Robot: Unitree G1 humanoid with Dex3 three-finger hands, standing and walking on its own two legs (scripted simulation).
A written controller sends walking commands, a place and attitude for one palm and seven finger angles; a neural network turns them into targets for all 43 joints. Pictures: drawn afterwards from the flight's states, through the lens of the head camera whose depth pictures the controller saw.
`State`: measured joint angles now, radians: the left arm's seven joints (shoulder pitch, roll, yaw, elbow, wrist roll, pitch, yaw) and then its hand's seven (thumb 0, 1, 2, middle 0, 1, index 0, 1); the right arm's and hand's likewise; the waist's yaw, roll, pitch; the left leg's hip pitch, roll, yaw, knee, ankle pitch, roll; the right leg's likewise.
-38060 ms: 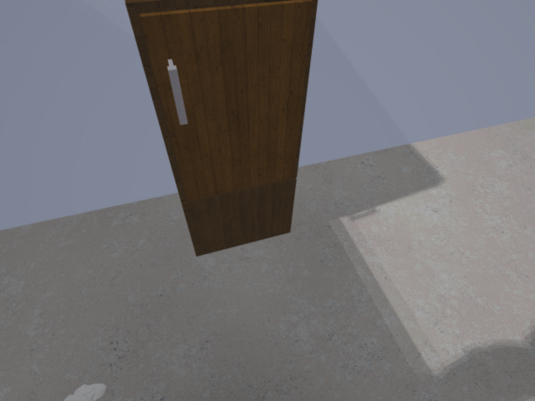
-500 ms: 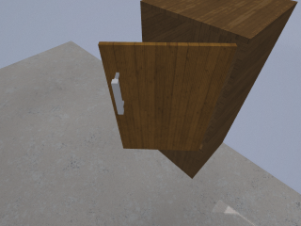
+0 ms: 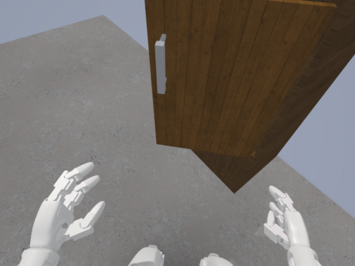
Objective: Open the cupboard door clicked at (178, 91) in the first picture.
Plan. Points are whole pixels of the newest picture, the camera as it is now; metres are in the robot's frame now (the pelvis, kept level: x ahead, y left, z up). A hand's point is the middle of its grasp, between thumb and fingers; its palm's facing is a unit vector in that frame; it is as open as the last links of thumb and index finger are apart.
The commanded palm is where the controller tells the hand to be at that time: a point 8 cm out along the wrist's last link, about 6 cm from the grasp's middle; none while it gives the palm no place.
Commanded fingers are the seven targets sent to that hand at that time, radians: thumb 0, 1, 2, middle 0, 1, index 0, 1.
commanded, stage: raise the hand with hooked fingers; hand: left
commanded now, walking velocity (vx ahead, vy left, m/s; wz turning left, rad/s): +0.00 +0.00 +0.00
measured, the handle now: (162, 65) +0.58 +0.11 +0.12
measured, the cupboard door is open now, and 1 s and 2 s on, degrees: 42 42 42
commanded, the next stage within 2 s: move the hooked fingers beside the handle in 1.58 s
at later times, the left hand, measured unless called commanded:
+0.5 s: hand (69, 178) +0.25 +0.24 +0.09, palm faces -0.02 -1.00 -0.06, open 12.1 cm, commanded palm +0.23 +0.30 +0.09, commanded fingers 0.00 -0.31 0.38 -0.29 -1.08 -0.29 -1.08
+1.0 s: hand (41, 142) +0.29 +0.30 +0.13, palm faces +0.01 -1.00 -0.05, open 13.9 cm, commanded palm +0.27 +0.34 +0.14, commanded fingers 0.00 -0.50 0.30 -0.30 -1.20 -0.30 -1.20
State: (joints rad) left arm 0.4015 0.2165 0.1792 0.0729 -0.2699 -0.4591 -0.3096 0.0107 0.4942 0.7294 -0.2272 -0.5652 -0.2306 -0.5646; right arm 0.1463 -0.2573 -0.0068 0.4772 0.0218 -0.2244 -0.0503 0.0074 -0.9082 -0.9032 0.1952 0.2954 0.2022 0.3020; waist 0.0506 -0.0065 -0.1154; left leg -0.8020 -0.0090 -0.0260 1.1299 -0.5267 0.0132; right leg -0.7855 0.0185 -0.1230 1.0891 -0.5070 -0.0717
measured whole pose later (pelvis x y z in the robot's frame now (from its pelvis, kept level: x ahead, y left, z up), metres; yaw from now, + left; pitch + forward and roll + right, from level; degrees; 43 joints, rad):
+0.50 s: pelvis +0.00 +0.03 +0.03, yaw -1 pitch +9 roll -2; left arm 0.24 0.30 0.27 0.14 -0.32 -0.35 -0.35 0.00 -0.09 0.48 -0.27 -0.94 -0.27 -0.94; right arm 0.29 -0.30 0.01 0.58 0.04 -0.26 -0.08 0.01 -0.90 -0.90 0.20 0.30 0.21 0.30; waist -0.01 0.02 -0.08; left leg -0.67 -0.02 0.01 0.95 -0.45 0.05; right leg -0.66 0.01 -0.08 0.90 -0.41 -0.03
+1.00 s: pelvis +0.01 +0.03 +0.05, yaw +0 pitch +7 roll -2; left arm -0.02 0.41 0.40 0.35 -0.35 -0.22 -0.49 -0.01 -0.49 0.31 -0.30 -1.20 -0.30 -1.19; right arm 0.26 -0.27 0.07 0.59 0.05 -0.23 -0.09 0.01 -0.90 -0.90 0.20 0.30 0.21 0.30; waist 0.02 0.03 -0.06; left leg -0.53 -0.03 0.00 0.83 -0.41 0.05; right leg -0.51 0.01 -0.09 0.76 -0.37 -0.02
